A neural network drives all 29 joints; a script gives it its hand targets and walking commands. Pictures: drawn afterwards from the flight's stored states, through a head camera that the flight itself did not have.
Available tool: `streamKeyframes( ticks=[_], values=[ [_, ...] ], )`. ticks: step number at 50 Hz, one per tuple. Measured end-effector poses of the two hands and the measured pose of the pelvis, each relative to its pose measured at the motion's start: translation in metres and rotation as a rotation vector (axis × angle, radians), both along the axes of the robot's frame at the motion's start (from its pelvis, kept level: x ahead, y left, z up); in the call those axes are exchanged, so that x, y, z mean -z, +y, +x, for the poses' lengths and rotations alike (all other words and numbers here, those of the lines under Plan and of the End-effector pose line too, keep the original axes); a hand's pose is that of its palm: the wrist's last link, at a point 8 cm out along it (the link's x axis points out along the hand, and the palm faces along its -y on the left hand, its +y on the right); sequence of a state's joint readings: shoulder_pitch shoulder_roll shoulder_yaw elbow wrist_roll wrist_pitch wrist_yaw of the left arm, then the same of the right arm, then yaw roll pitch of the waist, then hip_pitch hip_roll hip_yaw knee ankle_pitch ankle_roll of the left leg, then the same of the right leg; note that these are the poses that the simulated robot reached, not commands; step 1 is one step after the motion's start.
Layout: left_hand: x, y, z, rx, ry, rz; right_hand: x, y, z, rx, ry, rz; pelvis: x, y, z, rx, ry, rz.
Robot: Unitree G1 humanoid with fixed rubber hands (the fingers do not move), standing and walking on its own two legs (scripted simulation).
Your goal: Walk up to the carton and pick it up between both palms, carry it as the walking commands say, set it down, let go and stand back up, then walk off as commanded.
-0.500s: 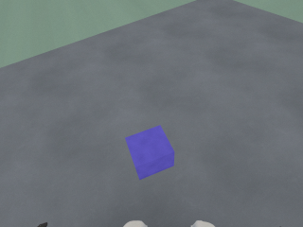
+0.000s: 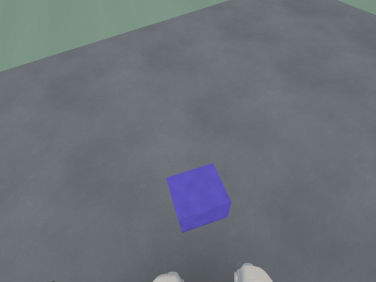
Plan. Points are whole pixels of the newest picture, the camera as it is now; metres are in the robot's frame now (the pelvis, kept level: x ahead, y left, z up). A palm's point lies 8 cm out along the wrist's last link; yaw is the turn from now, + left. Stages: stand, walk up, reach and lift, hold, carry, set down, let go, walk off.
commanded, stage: walk up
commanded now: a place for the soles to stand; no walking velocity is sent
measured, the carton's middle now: (197, 197) +0.56 +0.01 -0.64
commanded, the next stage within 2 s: none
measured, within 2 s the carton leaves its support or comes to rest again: neither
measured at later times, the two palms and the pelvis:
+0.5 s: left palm out of the picture +0.09 +0.37 -0.07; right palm out of the picture +0.11 -0.30 -0.10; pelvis +0.03 +0.02 +0.00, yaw +2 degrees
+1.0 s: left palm out of the picture +0.09 +0.38 -0.08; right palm out of the picture +0.13 -0.29 -0.11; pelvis +0.04 +0.03 +0.00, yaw +3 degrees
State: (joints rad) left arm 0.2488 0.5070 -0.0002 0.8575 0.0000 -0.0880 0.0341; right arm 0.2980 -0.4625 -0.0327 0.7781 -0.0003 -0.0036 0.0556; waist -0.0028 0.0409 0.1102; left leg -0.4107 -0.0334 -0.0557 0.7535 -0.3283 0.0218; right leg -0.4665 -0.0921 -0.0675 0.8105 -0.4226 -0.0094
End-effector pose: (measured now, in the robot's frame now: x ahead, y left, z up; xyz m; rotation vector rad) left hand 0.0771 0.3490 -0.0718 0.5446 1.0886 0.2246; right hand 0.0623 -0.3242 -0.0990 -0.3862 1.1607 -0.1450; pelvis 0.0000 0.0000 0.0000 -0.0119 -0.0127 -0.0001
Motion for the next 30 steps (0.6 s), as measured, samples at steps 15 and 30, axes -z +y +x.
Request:
streamKeyframes(
  ticks=[15, 30],
  values=[
    [0.005, 0.026, 0.018, -0.051, -0.051, 0.017, 0.003, 0.019, 0.044, -0.035, -0.044, -0.020, 0.010, 0.022, 0.025, -0.038, -0.020, -0.015],
    [-0.004, 0.019, 0.006, -0.088, -0.002, 0.038, 0.008, 0.018, 0.050, -0.033, -0.024, 0.005, 0.003, 0.013, 0.030, -0.050, -0.028, 0.004]
  ],
)
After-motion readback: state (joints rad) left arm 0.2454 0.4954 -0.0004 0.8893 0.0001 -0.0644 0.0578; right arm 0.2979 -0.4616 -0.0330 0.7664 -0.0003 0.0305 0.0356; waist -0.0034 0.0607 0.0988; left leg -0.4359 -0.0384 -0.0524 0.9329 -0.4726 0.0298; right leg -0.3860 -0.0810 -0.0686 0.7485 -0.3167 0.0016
